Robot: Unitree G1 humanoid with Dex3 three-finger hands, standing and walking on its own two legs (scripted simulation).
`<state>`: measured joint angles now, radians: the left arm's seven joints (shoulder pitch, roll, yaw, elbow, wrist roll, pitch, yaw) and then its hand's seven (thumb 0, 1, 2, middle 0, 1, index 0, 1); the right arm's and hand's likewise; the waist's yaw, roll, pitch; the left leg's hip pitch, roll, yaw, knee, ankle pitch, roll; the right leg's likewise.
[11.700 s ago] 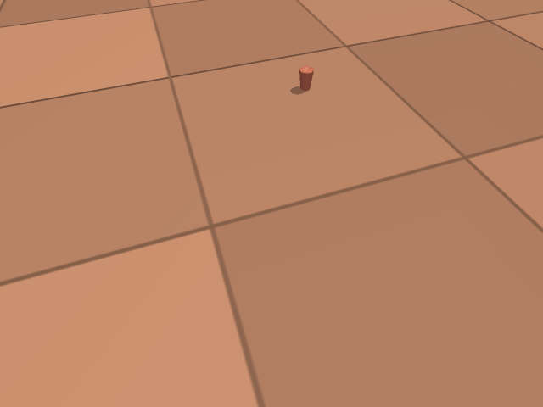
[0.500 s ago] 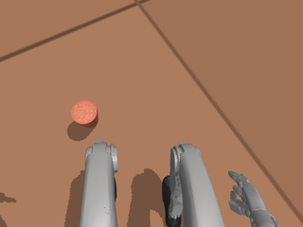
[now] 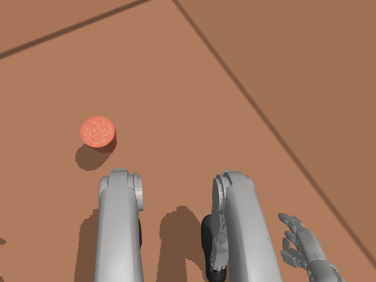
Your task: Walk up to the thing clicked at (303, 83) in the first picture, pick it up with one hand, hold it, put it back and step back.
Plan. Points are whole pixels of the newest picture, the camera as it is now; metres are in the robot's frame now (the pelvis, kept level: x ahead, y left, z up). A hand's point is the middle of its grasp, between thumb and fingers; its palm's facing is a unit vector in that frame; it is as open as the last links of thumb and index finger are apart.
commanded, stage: go down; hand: left
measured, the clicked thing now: (102, 138) +0.45 +0.25 -0.32
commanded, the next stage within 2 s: approach in 0.76 s
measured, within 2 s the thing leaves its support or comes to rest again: neither
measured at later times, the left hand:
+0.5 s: hand out of the picture +0.36 +0.44 +0.00, palm faces +0.28 -0.96 -0.09, open 17.6 cm
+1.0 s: hand out of the picture +0.36 +0.44 -0.02, palm faces +0.27 -0.96 -0.07, open 17.5 cm
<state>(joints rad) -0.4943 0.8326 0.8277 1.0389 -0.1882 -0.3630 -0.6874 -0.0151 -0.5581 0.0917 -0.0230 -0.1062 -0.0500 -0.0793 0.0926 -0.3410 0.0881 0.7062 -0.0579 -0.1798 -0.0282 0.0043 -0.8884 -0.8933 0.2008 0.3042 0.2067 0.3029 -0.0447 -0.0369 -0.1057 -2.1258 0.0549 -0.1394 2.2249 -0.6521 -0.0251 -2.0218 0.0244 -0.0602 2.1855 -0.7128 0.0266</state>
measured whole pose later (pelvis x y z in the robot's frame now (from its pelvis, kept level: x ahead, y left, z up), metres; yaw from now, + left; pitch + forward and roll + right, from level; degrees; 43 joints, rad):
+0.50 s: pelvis +0.00 +0.00 -0.02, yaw -1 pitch +31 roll -7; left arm -0.53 0.89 0.87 1.08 -0.21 -0.38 -0.72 -0.02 -0.57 0.06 -0.03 -0.09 -0.05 -0.06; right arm 0.09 -0.36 0.11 0.71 -0.06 -0.17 -0.02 0.00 -0.90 -0.90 0.20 0.30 0.21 0.30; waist -0.06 -0.04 -0.07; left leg -2.17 0.05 -0.15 2.28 -0.66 -0.03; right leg -2.06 0.03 -0.07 2.24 -0.72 0.03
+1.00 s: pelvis +0.00 +0.00 -0.03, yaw -1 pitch +29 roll -8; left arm -0.54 0.92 0.89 1.09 -0.25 -0.42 -0.74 -0.01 -0.55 0.05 -0.04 -0.08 -0.06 -0.06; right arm 0.07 -0.37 0.13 0.70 -0.07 -0.16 -0.01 0.00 -0.90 -0.89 0.20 0.30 0.21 0.30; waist -0.07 -0.05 -0.05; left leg -2.20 0.05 -0.17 2.33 -0.65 -0.03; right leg -2.08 0.03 -0.08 2.27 -0.71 0.03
